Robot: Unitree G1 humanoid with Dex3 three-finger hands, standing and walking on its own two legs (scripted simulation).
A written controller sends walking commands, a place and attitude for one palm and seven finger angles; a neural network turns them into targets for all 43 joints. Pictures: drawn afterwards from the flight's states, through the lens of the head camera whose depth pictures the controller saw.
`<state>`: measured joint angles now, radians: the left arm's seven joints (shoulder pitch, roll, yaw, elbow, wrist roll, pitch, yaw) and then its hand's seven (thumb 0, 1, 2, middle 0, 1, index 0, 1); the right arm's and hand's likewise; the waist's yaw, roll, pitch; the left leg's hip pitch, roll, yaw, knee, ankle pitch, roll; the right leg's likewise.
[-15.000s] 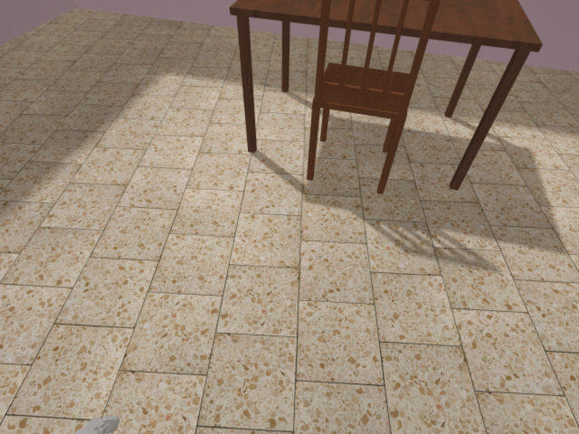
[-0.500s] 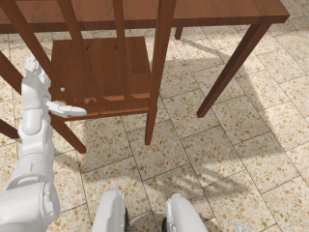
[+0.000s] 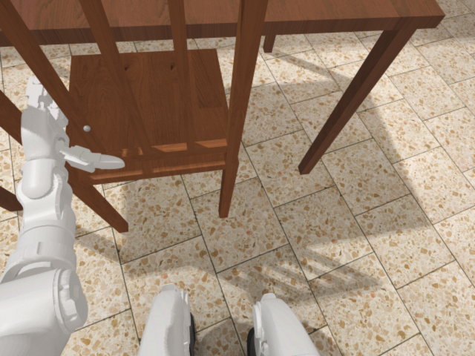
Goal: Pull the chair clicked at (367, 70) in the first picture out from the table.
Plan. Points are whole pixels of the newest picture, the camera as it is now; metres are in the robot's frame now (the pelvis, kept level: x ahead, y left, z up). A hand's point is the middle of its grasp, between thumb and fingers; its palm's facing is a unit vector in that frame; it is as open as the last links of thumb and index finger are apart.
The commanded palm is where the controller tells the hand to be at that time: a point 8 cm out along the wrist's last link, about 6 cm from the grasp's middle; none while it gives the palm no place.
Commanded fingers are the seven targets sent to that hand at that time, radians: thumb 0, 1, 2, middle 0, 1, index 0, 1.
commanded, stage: push the fingers through the gap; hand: left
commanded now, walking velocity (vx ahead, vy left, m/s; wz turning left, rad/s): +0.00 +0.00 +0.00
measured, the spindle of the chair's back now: (126, 96) +0.51 +0.16 +0.07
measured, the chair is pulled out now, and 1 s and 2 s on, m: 0.00 0.00 0.04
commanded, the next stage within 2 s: hook a spindle and tug to test in 0.08 s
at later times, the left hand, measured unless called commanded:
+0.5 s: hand (92, 125) +0.48 +0.22 +0.03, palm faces +0.16 -0.99 -0.03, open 15.8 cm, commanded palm +0.45 +0.26 +0.03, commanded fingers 0.00 -0.39 0.35 -0.36 -1.01 -0.36 -1.01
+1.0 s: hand (92, 124) +0.48 +0.22 +0.03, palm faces +0.17 -0.99 -0.03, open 6.5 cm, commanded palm +0.45 +0.26 +0.03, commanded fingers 0.00 0.90 0.90 -0.50 -1.45 -0.50 -1.45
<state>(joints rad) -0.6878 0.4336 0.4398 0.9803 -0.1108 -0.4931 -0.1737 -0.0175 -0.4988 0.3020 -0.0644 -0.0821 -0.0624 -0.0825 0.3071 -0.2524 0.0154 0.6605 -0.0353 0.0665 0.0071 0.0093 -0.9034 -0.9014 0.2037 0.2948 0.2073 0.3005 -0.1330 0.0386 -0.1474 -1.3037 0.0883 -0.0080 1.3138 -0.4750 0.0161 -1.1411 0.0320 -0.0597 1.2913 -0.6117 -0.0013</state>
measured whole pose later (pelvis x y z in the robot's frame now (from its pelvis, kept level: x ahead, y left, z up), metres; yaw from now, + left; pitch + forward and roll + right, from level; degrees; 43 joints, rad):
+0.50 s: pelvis +0.00 +0.00 +0.00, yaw +0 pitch +27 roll -4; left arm -0.71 0.43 0.43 1.01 -0.09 -0.50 -0.15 -0.02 -0.50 0.30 -0.20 -0.52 -0.20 -0.52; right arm 0.29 -0.25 0.02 0.65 -0.04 0.08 0.01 0.01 -0.90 -0.90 0.20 0.29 0.21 0.30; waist -0.14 0.04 -0.15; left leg -1.31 0.09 -0.01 1.32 -0.48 0.01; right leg -1.14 0.03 -0.06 1.29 -0.62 0.00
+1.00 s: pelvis +0.01 +0.00 +0.00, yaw +0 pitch +27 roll -4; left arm -0.71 0.43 0.41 1.01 -0.10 -0.50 -0.14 0.00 0.48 0.72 -0.49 -1.43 -0.46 -1.43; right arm 0.29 -0.25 0.01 0.66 -0.04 0.07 0.01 0.01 -0.90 -0.90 0.20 0.29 0.21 0.30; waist -0.13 0.04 -0.15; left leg -1.30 0.08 -0.02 1.31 -0.48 0.01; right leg -1.13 0.03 -0.06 1.29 -0.62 0.00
